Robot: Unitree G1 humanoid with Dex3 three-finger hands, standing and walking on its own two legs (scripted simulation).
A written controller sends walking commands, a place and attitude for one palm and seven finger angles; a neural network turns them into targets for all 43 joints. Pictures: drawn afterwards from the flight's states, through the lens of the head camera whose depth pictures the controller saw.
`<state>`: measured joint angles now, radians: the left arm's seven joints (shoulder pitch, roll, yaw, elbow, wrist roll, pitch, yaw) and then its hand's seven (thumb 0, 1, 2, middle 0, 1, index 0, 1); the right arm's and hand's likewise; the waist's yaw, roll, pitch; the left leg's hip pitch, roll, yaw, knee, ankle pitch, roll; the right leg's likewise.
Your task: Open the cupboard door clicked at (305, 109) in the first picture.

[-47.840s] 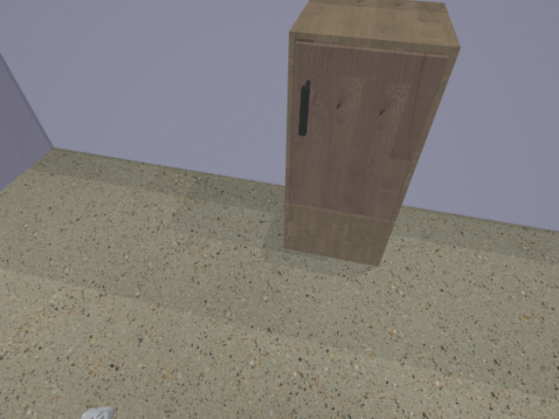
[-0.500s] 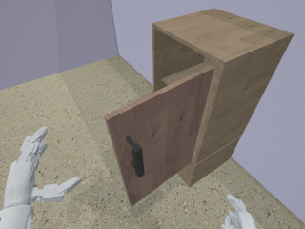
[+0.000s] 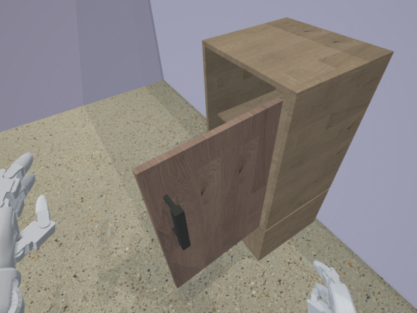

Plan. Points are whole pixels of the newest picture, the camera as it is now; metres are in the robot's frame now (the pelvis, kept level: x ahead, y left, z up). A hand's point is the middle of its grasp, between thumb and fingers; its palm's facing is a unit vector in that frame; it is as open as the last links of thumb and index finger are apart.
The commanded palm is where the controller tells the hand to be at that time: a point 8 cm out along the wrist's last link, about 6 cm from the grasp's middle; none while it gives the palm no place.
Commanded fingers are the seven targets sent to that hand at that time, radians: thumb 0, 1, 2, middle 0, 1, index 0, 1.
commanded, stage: draw the hand back to the body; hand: left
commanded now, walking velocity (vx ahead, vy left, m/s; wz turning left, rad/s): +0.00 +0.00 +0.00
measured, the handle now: (176, 222) +0.31 +0.12 -0.03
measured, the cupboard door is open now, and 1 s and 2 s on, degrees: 94 94 94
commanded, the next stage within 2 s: step back with the hand held close in 0.20 s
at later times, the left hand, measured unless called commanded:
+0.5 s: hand (42, 228) +0.18 +0.27 +0.16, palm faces +0.42 -0.78 -0.47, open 7.4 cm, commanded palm +0.12 +0.30 +0.17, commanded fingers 0.00 0.90 0.90 -0.20 -0.30 -0.20 -0.30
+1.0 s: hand out of the picture +0.10 +0.29 +0.15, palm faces +0.44 -0.76 -0.48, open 7.4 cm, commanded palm +0.04 +0.33 +0.17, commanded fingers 0.00 0.90 0.90 -0.20 -0.30 -0.20 -0.30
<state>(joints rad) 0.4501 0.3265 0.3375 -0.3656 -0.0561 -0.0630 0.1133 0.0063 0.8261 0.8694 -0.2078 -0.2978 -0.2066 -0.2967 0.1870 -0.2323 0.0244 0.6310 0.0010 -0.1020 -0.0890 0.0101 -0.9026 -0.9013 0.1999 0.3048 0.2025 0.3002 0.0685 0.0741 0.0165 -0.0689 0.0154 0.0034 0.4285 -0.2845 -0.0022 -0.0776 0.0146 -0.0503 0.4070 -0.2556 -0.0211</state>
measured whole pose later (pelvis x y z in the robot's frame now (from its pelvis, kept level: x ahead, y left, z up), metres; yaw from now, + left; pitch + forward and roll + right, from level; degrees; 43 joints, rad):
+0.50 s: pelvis -0.02 +0.00 +0.00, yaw +0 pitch -2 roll -1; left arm 0.48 0.36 0.39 -0.38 -0.04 -0.14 0.11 0.01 0.89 0.90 -0.21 -0.30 -0.21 -0.30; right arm 0.16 -0.24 0.01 0.61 0.00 -0.05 -0.08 0.01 -0.90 -0.90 0.20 0.30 0.20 0.30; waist 0.02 0.07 0.03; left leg -0.17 0.03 0.00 0.44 -0.25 0.00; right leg -0.15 0.03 -0.05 0.36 -0.18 -0.02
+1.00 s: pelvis -0.10 +0.03 -0.02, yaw +0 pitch -2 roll -1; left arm 0.53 0.38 0.42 -0.48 0.00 -0.19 0.15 0.01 0.89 0.90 -0.21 -0.30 -0.21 -0.30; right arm 0.19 -0.22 0.01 0.55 0.01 -0.04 -0.09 0.01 -0.90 -0.90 0.20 0.31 0.20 0.30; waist 0.01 0.02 0.04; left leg -0.37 -0.01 0.02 0.62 -0.24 0.05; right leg -0.35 -0.01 -0.03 0.53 -0.15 0.02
